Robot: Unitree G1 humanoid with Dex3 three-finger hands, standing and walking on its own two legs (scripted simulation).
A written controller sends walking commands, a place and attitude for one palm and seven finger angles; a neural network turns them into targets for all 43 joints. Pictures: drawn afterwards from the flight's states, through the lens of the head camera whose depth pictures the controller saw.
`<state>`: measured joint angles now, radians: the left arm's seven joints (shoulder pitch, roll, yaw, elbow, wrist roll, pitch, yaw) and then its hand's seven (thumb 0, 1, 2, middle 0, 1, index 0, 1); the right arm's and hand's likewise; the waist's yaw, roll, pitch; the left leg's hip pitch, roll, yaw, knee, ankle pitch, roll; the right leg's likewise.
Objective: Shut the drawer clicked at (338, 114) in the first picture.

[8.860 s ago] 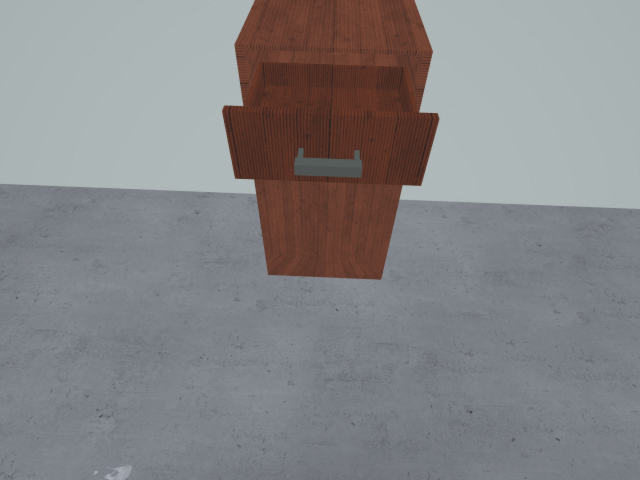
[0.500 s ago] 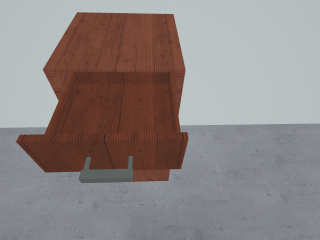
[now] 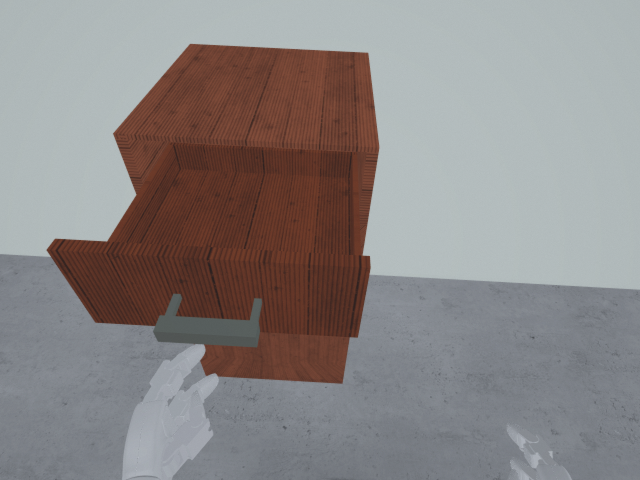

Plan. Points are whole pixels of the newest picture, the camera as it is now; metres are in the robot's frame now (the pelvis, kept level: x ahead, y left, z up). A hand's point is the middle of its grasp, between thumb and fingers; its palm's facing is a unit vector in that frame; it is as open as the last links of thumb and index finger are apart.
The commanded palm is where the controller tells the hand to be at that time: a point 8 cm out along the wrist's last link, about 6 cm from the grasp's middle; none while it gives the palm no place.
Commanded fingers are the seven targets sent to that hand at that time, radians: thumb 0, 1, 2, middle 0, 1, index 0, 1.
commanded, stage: raise the hand and make a fist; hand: left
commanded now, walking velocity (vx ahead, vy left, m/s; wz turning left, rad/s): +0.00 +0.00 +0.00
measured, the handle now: (212, 317) +0.32 +0.14 +0.04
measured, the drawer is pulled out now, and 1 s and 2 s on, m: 0.26 0.26 0.26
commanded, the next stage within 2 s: bring the fist close to the handle in 1.58 s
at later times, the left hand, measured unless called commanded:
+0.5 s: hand (208, 432) +0.18 +0.12 +0.05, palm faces -0.01 -1.00 -0.06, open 3.9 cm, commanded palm +0.12 +0.19 +0.06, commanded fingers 0.00 0.90 0.90 -1.04 -1.21 -1.04 -1.21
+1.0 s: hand (190, 438) +0.15 +0.12 +0.12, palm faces -0.04 -1.00 -0.04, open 3.1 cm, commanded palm +0.10 +0.17 +0.13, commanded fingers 0.00 0.90 0.90 -1.40 -1.60 -1.40 -1.60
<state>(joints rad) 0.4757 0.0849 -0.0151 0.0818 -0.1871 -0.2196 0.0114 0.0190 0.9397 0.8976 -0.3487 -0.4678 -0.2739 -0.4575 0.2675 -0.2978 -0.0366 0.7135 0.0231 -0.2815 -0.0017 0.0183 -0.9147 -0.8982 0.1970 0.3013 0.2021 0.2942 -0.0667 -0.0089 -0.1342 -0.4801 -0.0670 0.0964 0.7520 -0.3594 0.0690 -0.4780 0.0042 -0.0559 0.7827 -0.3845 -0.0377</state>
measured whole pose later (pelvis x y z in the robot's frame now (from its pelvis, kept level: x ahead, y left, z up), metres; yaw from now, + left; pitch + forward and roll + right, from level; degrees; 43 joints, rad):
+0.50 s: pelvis +0.01 -0.06 -0.02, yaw +2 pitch +8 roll +0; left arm 0.62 0.23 0.12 -0.24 -0.28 -0.27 -0.26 0.01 0.90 0.90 -0.85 -1.00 -0.85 -1.00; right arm 0.24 -0.17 0.04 0.56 0.05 -0.17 -0.04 0.01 -0.90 -0.90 0.20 0.30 0.21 0.30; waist 0.00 0.03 -0.11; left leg -0.61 0.00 0.02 0.92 -0.44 0.01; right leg -0.58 0.06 -0.13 0.89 -0.46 -0.10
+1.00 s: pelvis +0.01 -0.02 +0.00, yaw +2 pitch +3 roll -2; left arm 0.74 0.20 -0.01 -0.50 -0.22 -0.24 -0.19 0.01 0.90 0.90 -1.33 -1.52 -1.33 -1.52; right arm 0.20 -0.21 0.03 0.51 0.06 -0.29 -0.01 0.01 -0.90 -0.90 0.20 0.30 0.20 0.29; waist 0.02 0.06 -0.11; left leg -0.49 -0.03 0.03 0.83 -0.40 0.07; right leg -0.44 0.05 -0.11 0.78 -0.41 -0.07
